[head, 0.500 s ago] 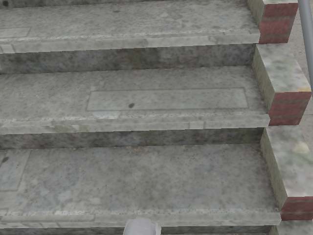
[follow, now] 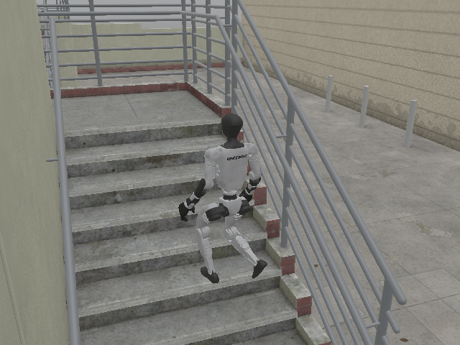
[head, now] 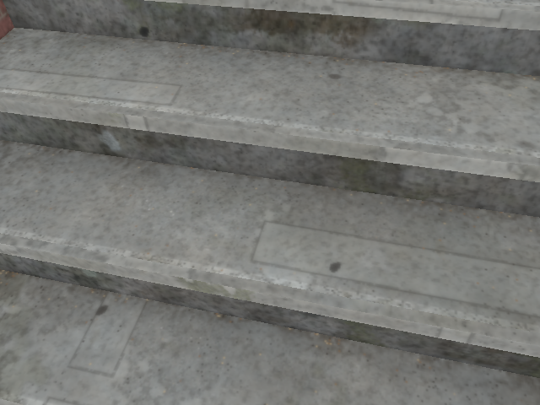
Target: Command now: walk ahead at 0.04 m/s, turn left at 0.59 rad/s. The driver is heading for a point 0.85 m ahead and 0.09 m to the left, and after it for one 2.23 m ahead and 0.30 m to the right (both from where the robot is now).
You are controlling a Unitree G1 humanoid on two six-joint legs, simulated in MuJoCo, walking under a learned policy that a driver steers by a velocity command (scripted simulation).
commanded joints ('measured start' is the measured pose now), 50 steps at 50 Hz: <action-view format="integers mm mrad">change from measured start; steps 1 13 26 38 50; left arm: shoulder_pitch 29 -156 58 412 147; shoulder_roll -62 31 100 -89 -51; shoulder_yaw -27 -34 16 -80 5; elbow -89 -295 -218 196 -17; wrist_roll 18 -11 -89 114 -38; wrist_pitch -16 61 74 18 -83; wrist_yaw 32 106 47 9 35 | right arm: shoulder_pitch -81 127 -151 -439 77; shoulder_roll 17 -44 -127 63 -154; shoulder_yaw -4 -29 -53 100 -91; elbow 19 -123 -261 -278 -12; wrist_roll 19 -6 39 -10 -1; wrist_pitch -48 -78 3 54 12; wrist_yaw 28 -19 33 28 -18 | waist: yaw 129 -25 60 94 -76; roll -1 14 -27 -59 -7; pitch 9 -89 79 118 -252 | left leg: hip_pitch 114 654 -290 -755 676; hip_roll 128 285 14 119 381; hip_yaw -478 -560 -170 17 -794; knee -629 -598 446 839 -628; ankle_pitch -19 502 47 198 61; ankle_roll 179 243 -139 160 337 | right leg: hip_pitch -289 -315 603 382 -131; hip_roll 24 7 -300 -184 43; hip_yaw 77 -8 377 -1 -29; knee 255 10 -1382 -1516 375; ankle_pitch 48 -269 -123 -168 74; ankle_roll -83 216 -163 -201 -31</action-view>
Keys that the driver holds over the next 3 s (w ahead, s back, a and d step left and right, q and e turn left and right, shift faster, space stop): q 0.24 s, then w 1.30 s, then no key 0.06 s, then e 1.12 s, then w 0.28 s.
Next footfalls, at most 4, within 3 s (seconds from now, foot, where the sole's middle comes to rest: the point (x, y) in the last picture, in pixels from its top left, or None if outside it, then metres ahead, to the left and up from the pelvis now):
0.44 right None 0.10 -0.16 -0.69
0.92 left None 0.44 0.12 -0.53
1.44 right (286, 244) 0.72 0.00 -0.37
2.00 left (162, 92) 1.05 0.26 -0.21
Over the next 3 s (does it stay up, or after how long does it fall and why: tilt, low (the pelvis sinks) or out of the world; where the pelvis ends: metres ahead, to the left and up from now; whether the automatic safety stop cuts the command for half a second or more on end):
stays up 1.01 0.18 0.54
